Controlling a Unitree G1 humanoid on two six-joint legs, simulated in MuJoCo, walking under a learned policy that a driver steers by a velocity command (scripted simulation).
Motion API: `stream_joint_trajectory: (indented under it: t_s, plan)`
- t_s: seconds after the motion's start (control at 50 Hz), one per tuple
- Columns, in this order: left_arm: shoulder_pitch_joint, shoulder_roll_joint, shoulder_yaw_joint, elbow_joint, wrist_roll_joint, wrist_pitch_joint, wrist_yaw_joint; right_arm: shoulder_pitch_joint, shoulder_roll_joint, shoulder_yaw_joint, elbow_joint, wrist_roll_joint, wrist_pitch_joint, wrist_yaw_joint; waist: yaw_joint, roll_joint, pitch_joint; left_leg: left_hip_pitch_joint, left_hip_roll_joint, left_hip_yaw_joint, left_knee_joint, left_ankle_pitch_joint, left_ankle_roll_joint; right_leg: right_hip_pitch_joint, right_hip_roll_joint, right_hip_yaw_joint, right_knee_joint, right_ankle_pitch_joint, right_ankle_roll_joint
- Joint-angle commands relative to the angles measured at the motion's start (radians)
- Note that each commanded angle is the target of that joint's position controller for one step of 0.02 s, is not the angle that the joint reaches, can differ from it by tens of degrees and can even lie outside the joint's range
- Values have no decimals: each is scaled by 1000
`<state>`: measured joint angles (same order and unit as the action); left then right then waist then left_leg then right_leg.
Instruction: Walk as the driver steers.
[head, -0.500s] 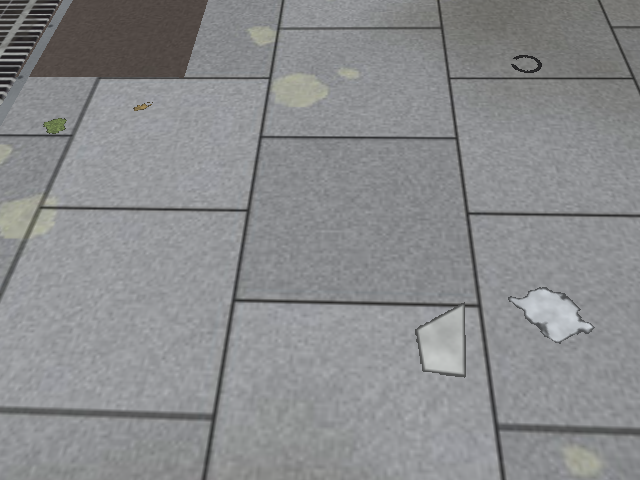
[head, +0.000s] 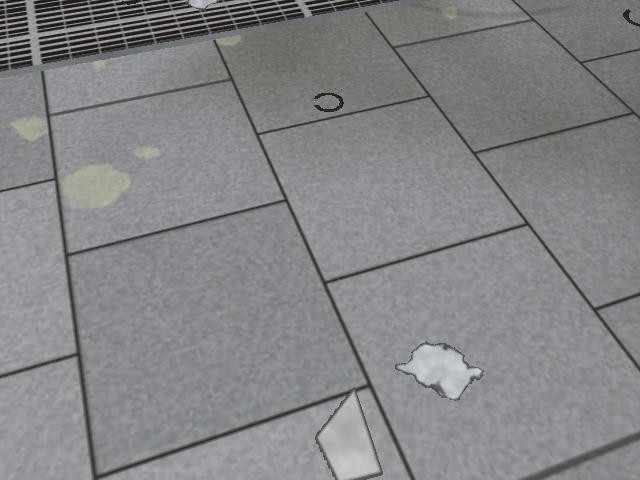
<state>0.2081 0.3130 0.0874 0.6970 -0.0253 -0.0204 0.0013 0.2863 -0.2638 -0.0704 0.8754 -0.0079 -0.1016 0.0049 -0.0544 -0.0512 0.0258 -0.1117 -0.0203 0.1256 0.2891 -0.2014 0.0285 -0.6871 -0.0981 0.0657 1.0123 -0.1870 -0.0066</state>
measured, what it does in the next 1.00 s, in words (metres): walks ahead, turning right: right foot, then left foot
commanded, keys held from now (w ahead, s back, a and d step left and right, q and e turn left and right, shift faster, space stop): w+e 0.02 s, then e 0.74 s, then no key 0.24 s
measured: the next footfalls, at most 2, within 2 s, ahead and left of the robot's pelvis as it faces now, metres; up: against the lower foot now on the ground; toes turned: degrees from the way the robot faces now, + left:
right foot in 0.22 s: +0.28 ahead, -0.15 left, +0.00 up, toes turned -10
left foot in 0.68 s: +0.34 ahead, +0.05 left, +0.00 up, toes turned -31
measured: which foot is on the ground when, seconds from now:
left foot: down 0.00-0.22, up 0.24-0.66, down 0.68-1.00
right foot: up 0.00-0.20, down 0.22-0.68, up 0.70-1.00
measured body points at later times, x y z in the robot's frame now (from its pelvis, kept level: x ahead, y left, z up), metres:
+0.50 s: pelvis +0.18 -0.05 -0.01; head +0.23 -0.08 +0.43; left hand +0.41 +0.19 -0.10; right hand +0.28 -0.36 -0.12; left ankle +0.29 +0.11 -0.69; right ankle +0.24 -0.14 -0.75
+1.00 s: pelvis +0.23 -0.03 -0.01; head +0.26 -0.04 +0.44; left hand +0.51 +0.11 -0.10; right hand +0.19 -0.33 -0.11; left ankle +0.31 +0.08 -0.75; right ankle +0.15 -0.14 -0.72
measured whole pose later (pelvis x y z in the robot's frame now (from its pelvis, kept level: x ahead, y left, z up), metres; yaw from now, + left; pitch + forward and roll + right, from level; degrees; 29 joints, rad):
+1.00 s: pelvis +0.23 -0.03 -0.01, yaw -32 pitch +1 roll -1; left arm 0.17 0.29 0.07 0.63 -0.01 0.06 0.01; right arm 0.18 -0.28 -0.06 0.73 0.01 0.02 -0.02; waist -0.03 0.00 0.04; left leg -0.28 0.07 0.03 0.49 -0.24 -0.02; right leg -0.34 0.01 0.04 0.69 -0.36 0.06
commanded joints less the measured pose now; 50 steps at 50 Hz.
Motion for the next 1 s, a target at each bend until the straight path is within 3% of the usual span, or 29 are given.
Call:
stream_joint_trajectory:
  t_s: [0.02, 0.06, 0.12, 0.16, 0.18, 0.2, 0.22, 0.24, 0.26, 0.28, 0.3, 0.32, 0.36, 0.4, 0.46, 0.54, 0.62, 0.66, 0.68, 0.7, 0.72, 0.74, 0.76, 0.78, 0.8, 0.84, 0.9, 0.96, 1.0]
  plan:
    - [-37, 17, -3, -81, 0, -15, -16, -77, -159, -34, -72, 4, -12, -7, 17, 118, -1, 34, 260, -97, -148, 272, 140, -25, -24, -1, -144, 160, 2]
    - [-111, 1, -10, -107, 9, -20, -30, -75, -172, -35, -70, 7, 2, -15, -2, 109, 31, 23, 244, -18, -117, 405, 121, 26, 0, -57, -270, 228, -2]
    - [-157, 9, -5, -143, 11, -18, -52, -38, -203, -41, -59, 22, 26, -24, -11, 129, 16, 90, 263, 27, -36, 570, 96, 87, 38, -111, -365, 204, -18]
    - [-112, 48, 14, -149, 16, -13, -61, -51, -231, -51, -68, 40, 40, -32, 31, 159, -23, 135, 274, 40, 78, 755, 75, 167, 86, -140, -399, 111, -52]
    - [-36, 78, 29, -133, 17, -11, -62, -63, -240, -56, -74, 47, 47, -36, 75, 164, -61, 137, 269, 48, 187, 833, 61, 254, 118, -154, -428, 86, -76]
    - [94, 123, 55, -99, 18, -10, -54, -78, -226, -51, -83, 51, 51, -38, 147, 136, -124, 91, 236, 68, 362, 792, 31, 426, 153, -156, -510, 169, -109]
    - [191, 191, 79, -80, 20, -4, -30, -42, -189, -37, -92, 25, 46, -33, 188, 28, -192, -103, 180, 78, 634, 486, -31, 673, 75, -29, -539, 454, -162]
    - [144, 288, 79, -107, 30, 4, -7, 68, -55, 3, -120, -48, 35, -14, 54, -251, -285, -471, 29, 31, 1004, -520, -94, 975, -183, 326, -394, 1000, -313]
    - [139, 259, 66, -160, 39, -5, -20, 88, -134, 4, -126, -10, 21, 0, 107, -162, -536, -542, -12, -197, 1173, -549, -94, 1039, -310, 614, -520, 760, -459]
    - [97, 199, 52, -167, 35, -8, -29, -46, -192, -13, -146, 28, 22, 2, 141, -37, -431, -586, 33, -225, 1158, -425, -76, 942, -240, 496, -577, 613, -401]
    - [39, 165, 42, -158, 15, -8, -27, -91, -181, -10, -165, 26, 29, -8, 110, 14, -295, -616, 62, -208, 1078, -332, -72, 801, -185, 400, -603, 496, -345]
    - [-3, 139, 32, -160, 9, -4, -21, -97, -175, -10, -151, 10, 43, -22, 79, 51, -210, -584, 92, -209, 1011, -283, -78, 658, -144, 345, -630, 431, -307]
    - [-56, 140, 31, -173, 31, 4, -13, -69, -183, -17, -154, 1, 71, -31, 23, 7, -158, -457, 95, -206, 921, -237, -82, 448, -101, 296, -677, 394, -287]
    - [-66, 151, 35, -170, 39, 4, -4, -50, -152, -10, -151, -6, 80, -37, 9, -13, -171, -407, 73, -190, 828, -212, -96, 384, -73, 253, -676, 461, -285]
    - [-56, 163, 41, -162, 27, 18, 17, -89, -129, -1, -164, -9, 88, -42, 23, -23, -199, -398, 53, -202, 700, -145, -115, 385, -50, 256, -663, 373, -268]
    - [-64, 157, 39, -166, 24, 42, 29, -155, -125, 0, -191, 1, 94, -35, 48, -67, -167, -363, 25, -216, 553, -84, -116, 355, -15, 313, -674, 71, -228]
    - [-48, 148, 38, -165, 19, 53, 23, -163, -132, -6, -210, 8, 74, -22, 60, -109, -154, -298, -2, -218, 372, -116, -88, 412, -16, 401, -618, 93, -208]
    - [-59, 131, 31, -168, 6, 61, 26, -99, -141, -18, -196, 5, 65, -14, 19, -102, -150, -157, 15, -204, 138, 21, -53, 386, 29, 399, -550, 95, -156]
    - [-23, 87, 19, -170, 9, 63, 28, -68, -206, -35, -199, -12, 66, -17, 34, 10, -172, -39, 187, -333, 76, 69, 9, 295, 95, 324, -415, -99, -99]
    - [15, 64, 16, -193, 4, 57, 25, -100, -294, -56, -198, -37, 82, -22, 95, 326, -115, 2, 392, -572, 28, 274, 165, 77, 269, 96, -220, -394, -32]
    - [1, 158, 41, -187, 23, 42, 22, -109, -241, -49, -219, -46, 79, -23, 59, 322, -118, -38, 468, -665, 14, 336, 256, 37, 212, 83, 25, -445, 16]
    - [8, 195, 59, -163, 14, 44, 19, -147, -190, -34, -238, -38, 78, -31, 68, 231, -110, -54, 417, -561, 37, 339, 230, 45, 185, 93, 129, -376, 32]
    - [29, 180, 60, -137, 9, 57, 23, -187, -160, -28, -245, -23, 81, -34, 86, 185, -89, -62, 345, -453, 56, 321, 178, 47, 172, 74, 173, -321, 52]
    - [31, 155, 54, -128, 15, 68, 28, -193, -144, -24, -247, -7, 82, -37, 78, 178, -79, -54, 307, -398, 65, 318, 157, 37, 167, 68, 214, -278, 68]
    - [28, 118, 44, -127, 14, 75, 26, -186, -139, -19, -244, -1, 87, -39, 73, 176, -70, -60, 286, -354, 64, 348, 158, 46, 169, 58, 228, -257, 80]
    - [-12, 75, 27, -143, 7, 75, 25, -159, -146, -22, -235, -6, 97, -40, 53, 199, -68, -39, 252, -289, 54, 357, 165, 69, 166, 13, 132, -230, 93]
    - [-61, 38, 5, -161, 15, 67, 18, -141, -170, -31, -224, -1, 108, -38, 25, 246, -107, 2, 259, -256, 74, 374, 175, 178, 130, -22, -102, -250, 95]
    - [-64, 48, 2, -157, 13, 65, 8, -122, -194, -37, -208, 14, 111, -28, 11, 281, -116, -9, 281, -269, 86, 374, 186, 309, 122, -66, -308, -227, 77]
    - [-8, 45, 5, -125, 15, 63, 2, -133, -188, -31, -199, 31, 112, -23, 46, 260, -105, -49, 265, -256, 124, 338, 159, 437, 134, -97, -555, -49, 41]
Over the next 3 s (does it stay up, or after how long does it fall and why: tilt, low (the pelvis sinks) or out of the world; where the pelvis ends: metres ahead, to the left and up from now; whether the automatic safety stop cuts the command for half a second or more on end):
stays up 0.86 -0.36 0.00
